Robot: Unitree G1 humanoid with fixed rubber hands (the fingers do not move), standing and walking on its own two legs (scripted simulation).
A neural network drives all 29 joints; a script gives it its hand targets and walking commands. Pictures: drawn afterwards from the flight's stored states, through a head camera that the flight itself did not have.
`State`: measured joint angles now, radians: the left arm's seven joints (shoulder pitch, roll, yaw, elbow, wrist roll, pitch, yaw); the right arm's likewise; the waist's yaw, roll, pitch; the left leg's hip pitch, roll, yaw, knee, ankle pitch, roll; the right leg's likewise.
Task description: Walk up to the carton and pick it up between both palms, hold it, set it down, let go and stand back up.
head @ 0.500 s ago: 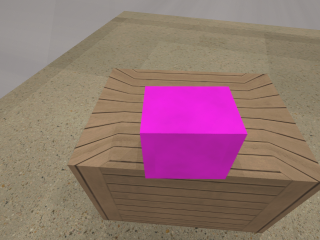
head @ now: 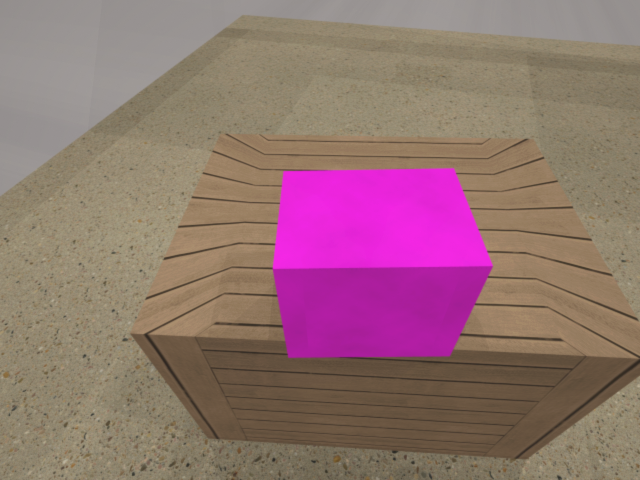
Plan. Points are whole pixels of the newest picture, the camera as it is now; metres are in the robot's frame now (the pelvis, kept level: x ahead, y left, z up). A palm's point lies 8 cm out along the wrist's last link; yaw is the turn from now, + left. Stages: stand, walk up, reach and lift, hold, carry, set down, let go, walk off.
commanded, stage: stand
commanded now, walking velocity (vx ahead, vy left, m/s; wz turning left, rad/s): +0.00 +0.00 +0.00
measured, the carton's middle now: (368, 265) +0.45 -0.04 -0.03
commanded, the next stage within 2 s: none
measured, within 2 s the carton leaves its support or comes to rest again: neither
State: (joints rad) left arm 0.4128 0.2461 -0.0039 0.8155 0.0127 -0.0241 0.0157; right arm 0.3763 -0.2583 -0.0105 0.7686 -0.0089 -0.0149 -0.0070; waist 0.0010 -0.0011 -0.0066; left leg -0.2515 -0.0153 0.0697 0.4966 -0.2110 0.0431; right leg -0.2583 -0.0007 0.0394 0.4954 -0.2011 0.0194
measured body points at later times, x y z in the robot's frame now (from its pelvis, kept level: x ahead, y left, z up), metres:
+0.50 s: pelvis +0.02 +0.00 +0.00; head +0.02 +0.00 +0.45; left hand +0.07 +0.25 -0.13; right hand +0.06 -0.27 -0.12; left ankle +0.04 +0.09 -0.74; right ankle +0.04 -0.13 -0.74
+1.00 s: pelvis +0.03 +0.00 +0.00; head +0.02 +0.01 +0.45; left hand +0.07 +0.25 -0.14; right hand +0.06 -0.26 -0.13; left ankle +0.04 +0.09 -0.74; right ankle +0.04 -0.13 -0.74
